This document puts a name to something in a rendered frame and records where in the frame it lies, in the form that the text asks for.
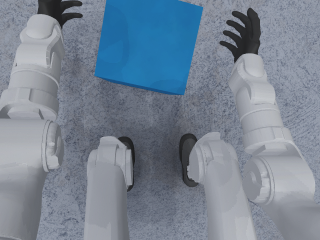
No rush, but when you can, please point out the carton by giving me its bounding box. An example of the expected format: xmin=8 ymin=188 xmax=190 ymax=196
xmin=94 ymin=0 xmax=204 ymax=95

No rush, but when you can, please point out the left robot hand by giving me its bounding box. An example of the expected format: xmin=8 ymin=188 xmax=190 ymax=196
xmin=37 ymin=0 xmax=83 ymax=29

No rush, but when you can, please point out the right robot hand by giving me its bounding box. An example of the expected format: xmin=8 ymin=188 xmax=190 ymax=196
xmin=219 ymin=8 xmax=261 ymax=63

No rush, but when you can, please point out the robot right shin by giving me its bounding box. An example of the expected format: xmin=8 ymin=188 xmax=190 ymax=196
xmin=187 ymin=132 xmax=239 ymax=183

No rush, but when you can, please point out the left robot upper arm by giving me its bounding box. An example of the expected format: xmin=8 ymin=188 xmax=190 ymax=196
xmin=0 ymin=118 xmax=65 ymax=240

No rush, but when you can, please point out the robot right forearm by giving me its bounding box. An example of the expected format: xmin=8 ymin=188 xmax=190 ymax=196
xmin=228 ymin=53 xmax=316 ymax=192

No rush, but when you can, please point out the robot left thigh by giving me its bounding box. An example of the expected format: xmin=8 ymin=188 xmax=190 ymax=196
xmin=83 ymin=144 xmax=133 ymax=240

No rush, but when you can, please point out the robot left forearm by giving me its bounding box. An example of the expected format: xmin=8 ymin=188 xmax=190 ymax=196
xmin=0 ymin=14 xmax=65 ymax=122

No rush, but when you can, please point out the right robot upper arm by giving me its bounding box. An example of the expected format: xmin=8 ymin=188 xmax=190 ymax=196
xmin=242 ymin=155 xmax=320 ymax=240

